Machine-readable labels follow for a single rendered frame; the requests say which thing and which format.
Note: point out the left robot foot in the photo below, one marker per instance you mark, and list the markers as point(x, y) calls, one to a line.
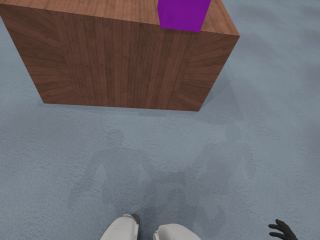
point(137, 220)

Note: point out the right robot hand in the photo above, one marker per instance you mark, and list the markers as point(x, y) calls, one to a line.
point(281, 226)

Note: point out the pedestal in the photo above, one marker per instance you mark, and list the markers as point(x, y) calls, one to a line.
point(114, 53)

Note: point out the carton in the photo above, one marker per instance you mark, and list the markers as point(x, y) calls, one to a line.
point(186, 15)

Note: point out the left robot shin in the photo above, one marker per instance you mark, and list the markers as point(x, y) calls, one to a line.
point(128, 216)

